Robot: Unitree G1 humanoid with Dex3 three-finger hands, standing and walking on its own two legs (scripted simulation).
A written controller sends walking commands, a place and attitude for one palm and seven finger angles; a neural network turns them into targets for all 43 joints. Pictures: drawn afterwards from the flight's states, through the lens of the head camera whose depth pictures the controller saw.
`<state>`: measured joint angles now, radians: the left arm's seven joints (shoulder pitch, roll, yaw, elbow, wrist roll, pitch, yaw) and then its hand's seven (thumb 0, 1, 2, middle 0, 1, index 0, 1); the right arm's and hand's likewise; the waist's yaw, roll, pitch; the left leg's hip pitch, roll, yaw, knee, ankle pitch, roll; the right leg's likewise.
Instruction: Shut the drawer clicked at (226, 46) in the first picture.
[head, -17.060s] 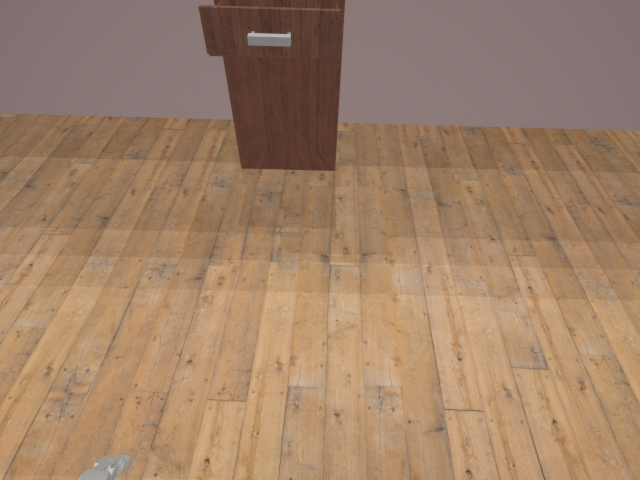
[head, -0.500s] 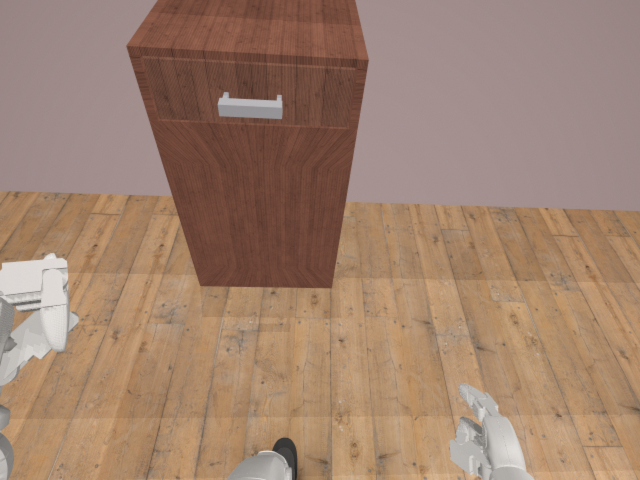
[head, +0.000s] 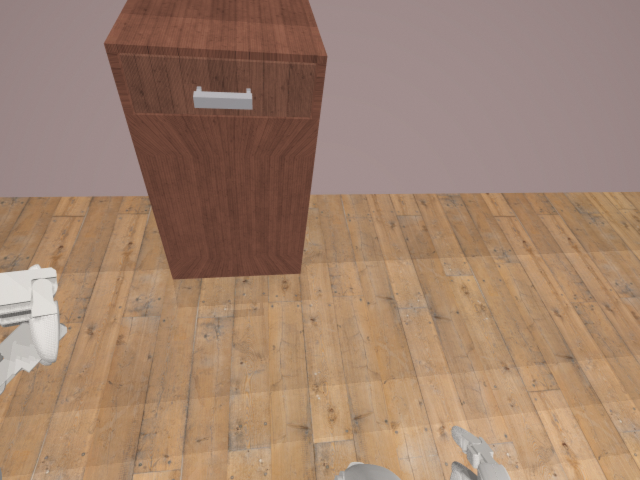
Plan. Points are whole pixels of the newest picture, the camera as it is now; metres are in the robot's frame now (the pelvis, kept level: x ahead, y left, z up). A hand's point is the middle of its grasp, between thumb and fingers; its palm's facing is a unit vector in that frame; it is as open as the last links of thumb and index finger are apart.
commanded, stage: stop stepping back and stand still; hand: left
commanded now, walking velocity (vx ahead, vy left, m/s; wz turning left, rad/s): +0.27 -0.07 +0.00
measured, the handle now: (223, 95) +0.92 +0.21 -0.01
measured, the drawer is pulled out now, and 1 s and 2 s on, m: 0.00 0.00 0.00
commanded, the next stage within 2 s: let the arm hang, fingers relaxed in 0.90 s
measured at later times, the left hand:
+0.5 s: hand (65, 329) +0.21 +0.22 +0.18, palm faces +0.41 -0.80 -0.44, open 3.2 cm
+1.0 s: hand (60, 330) +0.22 +0.23 +0.16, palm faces +0.35 -0.81 -0.46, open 3.2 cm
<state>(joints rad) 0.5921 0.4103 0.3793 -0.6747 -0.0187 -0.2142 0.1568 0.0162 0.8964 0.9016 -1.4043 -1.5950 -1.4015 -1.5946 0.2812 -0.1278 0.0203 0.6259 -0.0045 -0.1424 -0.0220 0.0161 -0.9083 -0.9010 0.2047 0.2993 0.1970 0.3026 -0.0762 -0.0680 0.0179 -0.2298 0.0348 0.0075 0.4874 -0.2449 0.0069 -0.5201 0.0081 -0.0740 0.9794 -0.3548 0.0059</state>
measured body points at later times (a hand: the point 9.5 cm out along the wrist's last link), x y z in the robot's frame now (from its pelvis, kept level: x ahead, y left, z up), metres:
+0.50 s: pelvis +0.02 -0.02 -0.01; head +0.03 +0.00 +0.44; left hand +0.18 +0.26 +0.20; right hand +0.20 -0.27 -0.08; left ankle +0.06 +0.10 -0.74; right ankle +0.01 -0.13 -0.74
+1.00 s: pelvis +0.03 -0.01 +0.00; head +0.05 +0.00 +0.45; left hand +0.19 +0.27 +0.19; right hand +0.20 -0.24 -0.09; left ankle +0.06 +0.10 -0.74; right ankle +0.01 -0.13 -0.74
